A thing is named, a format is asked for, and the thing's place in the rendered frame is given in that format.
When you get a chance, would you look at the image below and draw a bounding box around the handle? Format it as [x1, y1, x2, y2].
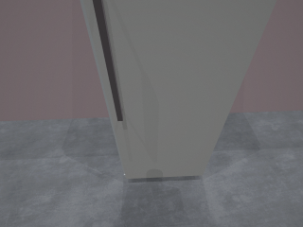
[93, 0, 123, 121]

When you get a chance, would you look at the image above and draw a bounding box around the fridge door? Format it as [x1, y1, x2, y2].
[83, 0, 276, 179]

